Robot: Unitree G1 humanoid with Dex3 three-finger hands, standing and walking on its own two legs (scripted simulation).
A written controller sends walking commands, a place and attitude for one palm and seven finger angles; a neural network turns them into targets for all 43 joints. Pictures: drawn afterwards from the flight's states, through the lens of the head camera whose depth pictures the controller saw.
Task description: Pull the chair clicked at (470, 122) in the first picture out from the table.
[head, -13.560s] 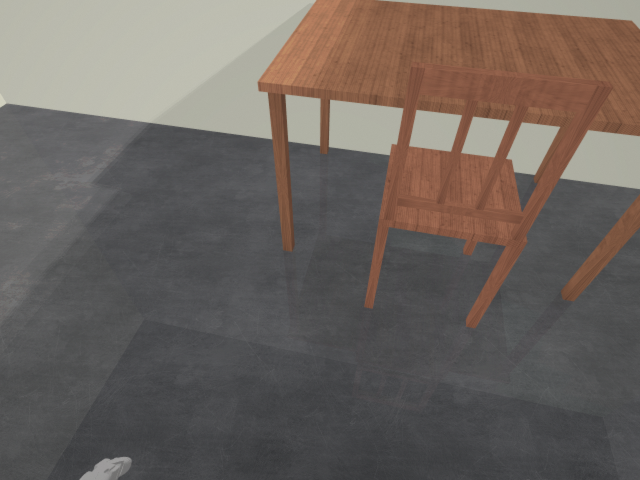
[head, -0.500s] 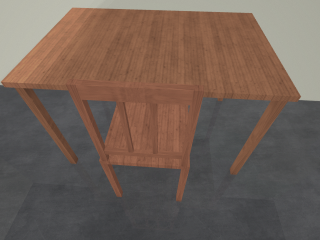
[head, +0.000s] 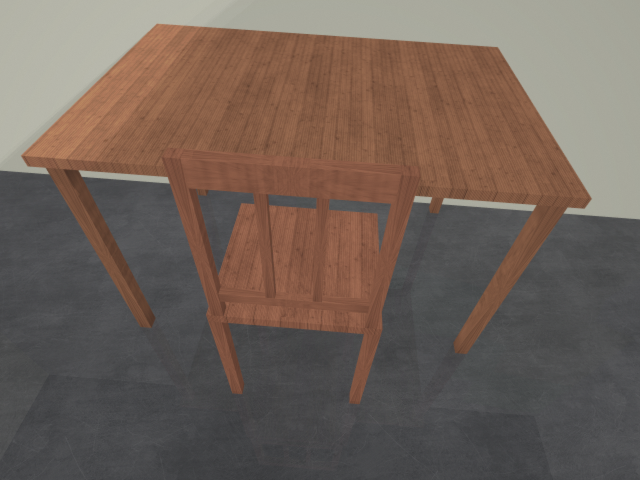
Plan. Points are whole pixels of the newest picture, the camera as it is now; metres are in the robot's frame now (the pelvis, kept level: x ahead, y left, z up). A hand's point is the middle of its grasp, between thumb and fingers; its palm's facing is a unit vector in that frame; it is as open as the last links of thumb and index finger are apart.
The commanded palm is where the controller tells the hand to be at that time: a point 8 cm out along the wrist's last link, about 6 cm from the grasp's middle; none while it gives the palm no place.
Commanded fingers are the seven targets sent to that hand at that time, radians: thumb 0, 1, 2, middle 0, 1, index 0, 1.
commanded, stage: look again from close up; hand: left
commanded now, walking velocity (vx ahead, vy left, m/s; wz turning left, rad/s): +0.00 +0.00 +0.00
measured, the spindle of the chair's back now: (266, 249) +0.52 +0.13 -0.07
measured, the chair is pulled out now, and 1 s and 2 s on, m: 0.00 0.00 0.00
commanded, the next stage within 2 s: shuffle to correct the standing spot in 0.42 s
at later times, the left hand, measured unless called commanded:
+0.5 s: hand out of the picture -0.02 +0.15 -0.18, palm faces +0.02 -0.99 -0.15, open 7.4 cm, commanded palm none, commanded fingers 0.00 0.90 0.90 -0.20 -0.30 -0.20 -0.30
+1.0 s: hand out of the picture +0.01 +0.12 -0.19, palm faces +0.04 -0.99 -0.16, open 7.4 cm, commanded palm none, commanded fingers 0.00 0.90 0.90 -0.20 -0.30 -0.20 -0.30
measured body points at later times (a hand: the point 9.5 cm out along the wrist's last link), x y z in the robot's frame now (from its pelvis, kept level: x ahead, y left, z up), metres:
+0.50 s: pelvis +0.01 +0.00 +0.00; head +0.01 +0.01 +0.45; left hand -0.02 +0.20 -0.16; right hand +0.02 -0.23 -0.15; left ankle +0.05 +0.09 -0.74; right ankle -0.02 -0.15 -0.74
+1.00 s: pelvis +0.08 -0.04 -0.01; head +0.09 -0.03 +0.44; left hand +0.01 +0.17 -0.17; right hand +0.07 -0.26 -0.17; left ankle +0.05 +0.09 -0.74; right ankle -0.02 -0.15 -0.74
